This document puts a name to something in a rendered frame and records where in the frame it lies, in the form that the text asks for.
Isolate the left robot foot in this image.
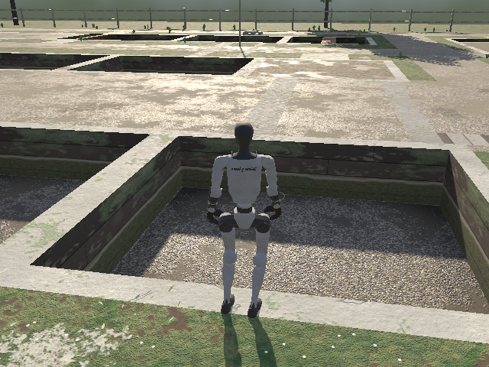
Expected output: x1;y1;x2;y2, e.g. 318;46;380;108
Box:
221;294;235;314

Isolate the humanoid robot torso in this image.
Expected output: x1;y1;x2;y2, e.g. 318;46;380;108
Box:
226;152;262;229

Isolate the robot left forearm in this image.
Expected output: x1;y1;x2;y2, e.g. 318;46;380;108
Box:
207;187;219;213

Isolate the robot right upper arm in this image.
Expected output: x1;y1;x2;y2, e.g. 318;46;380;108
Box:
260;154;278;196

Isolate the robot right forearm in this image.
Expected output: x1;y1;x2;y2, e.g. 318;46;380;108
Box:
270;186;281;209

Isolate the right robot hand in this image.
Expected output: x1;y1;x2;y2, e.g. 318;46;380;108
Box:
264;206;282;220

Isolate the left robot hand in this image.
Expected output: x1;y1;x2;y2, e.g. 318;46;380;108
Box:
207;209;223;224

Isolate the robot left upper arm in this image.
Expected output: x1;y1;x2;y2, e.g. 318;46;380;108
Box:
210;155;228;198

